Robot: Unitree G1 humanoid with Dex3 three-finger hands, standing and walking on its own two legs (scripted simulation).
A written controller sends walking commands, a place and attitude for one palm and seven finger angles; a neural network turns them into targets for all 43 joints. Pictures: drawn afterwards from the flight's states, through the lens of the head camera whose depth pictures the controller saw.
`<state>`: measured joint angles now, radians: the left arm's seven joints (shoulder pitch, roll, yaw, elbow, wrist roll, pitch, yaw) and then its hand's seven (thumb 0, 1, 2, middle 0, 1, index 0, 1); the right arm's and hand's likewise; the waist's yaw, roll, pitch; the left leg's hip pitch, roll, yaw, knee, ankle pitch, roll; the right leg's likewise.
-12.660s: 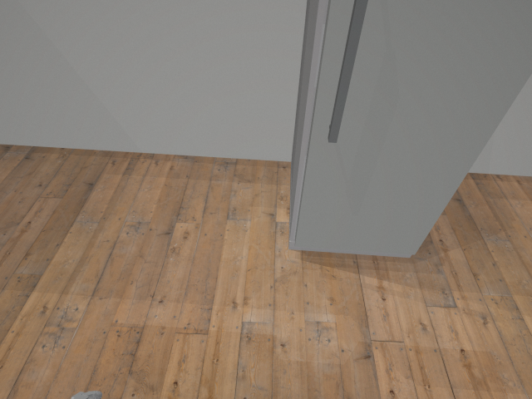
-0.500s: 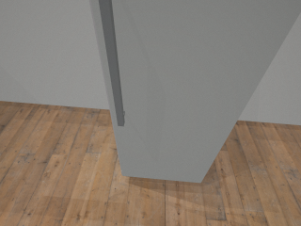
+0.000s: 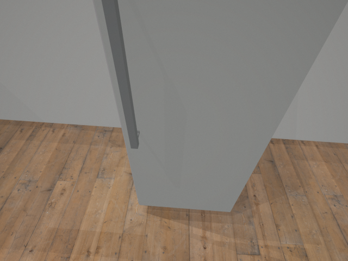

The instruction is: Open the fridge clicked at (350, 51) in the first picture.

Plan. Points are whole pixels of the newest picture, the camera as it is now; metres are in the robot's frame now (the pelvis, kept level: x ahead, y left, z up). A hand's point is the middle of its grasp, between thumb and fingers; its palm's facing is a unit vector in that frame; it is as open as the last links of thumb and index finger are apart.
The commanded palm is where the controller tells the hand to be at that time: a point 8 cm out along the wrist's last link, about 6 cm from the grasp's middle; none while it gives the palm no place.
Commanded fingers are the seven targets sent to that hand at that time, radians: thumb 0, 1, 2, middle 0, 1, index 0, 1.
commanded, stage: look again from close up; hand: left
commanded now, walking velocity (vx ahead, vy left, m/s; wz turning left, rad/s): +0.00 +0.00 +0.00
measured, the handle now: (126, 79) +0.50 +0.15 +0.17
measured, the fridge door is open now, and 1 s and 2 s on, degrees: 0 0 0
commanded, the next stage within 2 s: none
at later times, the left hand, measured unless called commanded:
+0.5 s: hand out of the picture +0.06 +0.22 -0.17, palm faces -0.03 -0.95 -0.30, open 7.4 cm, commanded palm none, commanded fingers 0.00 0.90 0.90 -0.20 -0.30 -0.20 -0.30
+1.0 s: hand out of the picture +0.07 +0.22 -0.17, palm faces -0.03 -0.95 -0.30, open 7.4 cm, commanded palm none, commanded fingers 0.00 0.90 0.90 -0.20 -0.30 -0.20 -0.30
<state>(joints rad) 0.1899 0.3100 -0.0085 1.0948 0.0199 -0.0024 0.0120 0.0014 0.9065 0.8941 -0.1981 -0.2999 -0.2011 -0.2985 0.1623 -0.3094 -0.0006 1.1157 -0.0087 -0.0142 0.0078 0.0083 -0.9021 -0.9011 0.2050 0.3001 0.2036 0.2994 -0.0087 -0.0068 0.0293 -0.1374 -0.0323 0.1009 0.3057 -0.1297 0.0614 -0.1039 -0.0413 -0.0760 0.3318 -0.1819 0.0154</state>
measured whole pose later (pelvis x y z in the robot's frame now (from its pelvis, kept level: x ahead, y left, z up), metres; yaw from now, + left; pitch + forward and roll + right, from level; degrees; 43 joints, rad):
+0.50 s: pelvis +0.01 -0.01 +0.00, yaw +0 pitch -2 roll +0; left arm 0.19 0.30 -0.01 1.10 0.02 -0.01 0.01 0.00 0.91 0.89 -0.20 -0.30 -0.20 -0.30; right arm 0.16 -0.30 0.01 1.12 -0.01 -0.02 0.01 0.01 -0.90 -0.90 0.21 0.30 0.20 0.30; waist -0.01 -0.01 0.03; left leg -0.13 -0.02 0.10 0.30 -0.14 0.05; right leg -0.09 -0.03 -0.08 0.31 -0.18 0.00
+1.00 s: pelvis +0.01 -0.01 +0.00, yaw +0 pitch -2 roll +0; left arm 0.18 0.30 0.00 1.11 0.02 -0.01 0.01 0.00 0.91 0.89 -0.20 -0.30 -0.20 -0.30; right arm 0.16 -0.30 0.01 1.13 -0.01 -0.02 0.00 0.01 -0.90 -0.90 0.21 0.30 0.20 0.30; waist -0.01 -0.01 0.03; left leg -0.12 -0.02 0.10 0.29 -0.14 0.05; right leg -0.07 -0.02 -0.08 0.30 -0.19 0.00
